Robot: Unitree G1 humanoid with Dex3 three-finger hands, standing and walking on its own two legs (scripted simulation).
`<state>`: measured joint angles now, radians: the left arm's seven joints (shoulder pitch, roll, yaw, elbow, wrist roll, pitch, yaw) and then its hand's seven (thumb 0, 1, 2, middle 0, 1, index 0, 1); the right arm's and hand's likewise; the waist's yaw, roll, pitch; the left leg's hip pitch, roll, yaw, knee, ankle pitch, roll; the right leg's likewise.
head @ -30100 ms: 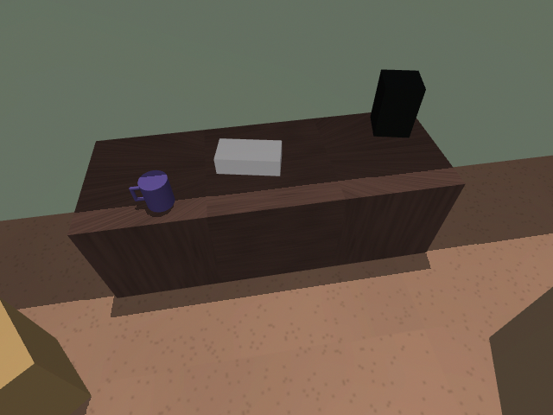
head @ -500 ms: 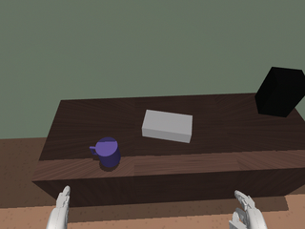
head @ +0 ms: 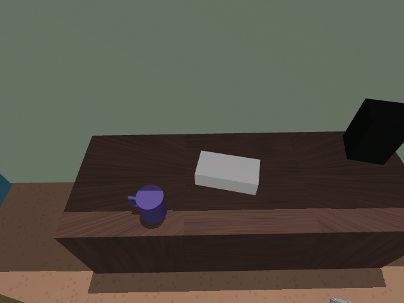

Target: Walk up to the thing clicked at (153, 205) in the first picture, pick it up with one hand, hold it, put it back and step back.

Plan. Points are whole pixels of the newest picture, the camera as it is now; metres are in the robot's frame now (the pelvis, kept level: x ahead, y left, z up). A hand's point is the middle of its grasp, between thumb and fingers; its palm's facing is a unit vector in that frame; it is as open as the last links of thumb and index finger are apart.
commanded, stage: stand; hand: left
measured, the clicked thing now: (147, 203) +0.47 +0.20 -0.28
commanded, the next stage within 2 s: none
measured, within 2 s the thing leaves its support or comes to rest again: neither
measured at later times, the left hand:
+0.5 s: hand out of the picture +0.05 +0.24 -0.12, palm faces -0.02 -0.94 -0.35, open 7.4 cm
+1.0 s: hand out of the picture +0.06 +0.24 -0.12, palm faces -0.02 -0.94 -0.35, open 7.4 cm
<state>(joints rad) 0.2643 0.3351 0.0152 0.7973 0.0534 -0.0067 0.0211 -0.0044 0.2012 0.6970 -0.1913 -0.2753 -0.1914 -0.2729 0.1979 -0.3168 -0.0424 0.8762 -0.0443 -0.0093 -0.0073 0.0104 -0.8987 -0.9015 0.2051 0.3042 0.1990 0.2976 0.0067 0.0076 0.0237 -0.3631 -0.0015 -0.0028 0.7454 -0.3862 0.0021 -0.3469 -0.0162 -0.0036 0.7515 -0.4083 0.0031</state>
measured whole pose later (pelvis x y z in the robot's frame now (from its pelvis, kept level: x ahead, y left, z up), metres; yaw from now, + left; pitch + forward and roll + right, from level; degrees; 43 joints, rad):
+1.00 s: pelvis +0.00 -0.01 +0.04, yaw +0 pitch -3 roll +0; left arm 0.11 0.31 0.00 1.19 0.02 -0.01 0.01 0.00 0.90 0.90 -0.20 -0.30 -0.20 -0.30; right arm 0.12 -0.33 -0.01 1.17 -0.01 -0.01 -0.01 0.01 -0.90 -0.90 0.20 0.30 0.20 0.30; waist 0.00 0.02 0.05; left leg -0.09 0.01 -0.01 0.32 -0.17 -0.02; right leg -0.08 0.00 -0.01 0.33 -0.19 0.00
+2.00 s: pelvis +0.01 -0.01 +0.04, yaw -1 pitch -2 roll +0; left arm 0.10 0.33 0.01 1.16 0.01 -0.02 0.00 0.00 0.90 0.90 -0.20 -0.30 -0.20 -0.30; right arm 0.11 -0.34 0.00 1.15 -0.01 -0.01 0.00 0.01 -0.90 -0.90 0.20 0.30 0.20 0.30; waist 0.00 0.02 0.05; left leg -0.08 0.02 0.00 0.30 -0.18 -0.02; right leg -0.07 0.01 0.00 0.31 -0.20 -0.01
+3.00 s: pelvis -0.13 +0.02 +0.01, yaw -5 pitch -3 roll +1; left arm 0.15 0.34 0.06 0.88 0.04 0.04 0.00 0.01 0.90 0.90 -0.20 -0.30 -0.20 -0.30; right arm 0.10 -0.38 -0.06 0.89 0.00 0.06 -0.02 0.01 -0.90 -0.90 0.21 0.30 0.20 0.30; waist 0.01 0.04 0.18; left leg -0.42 -0.06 -0.06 0.95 -0.49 0.01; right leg -0.26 0.05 0.05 0.65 -0.34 -0.04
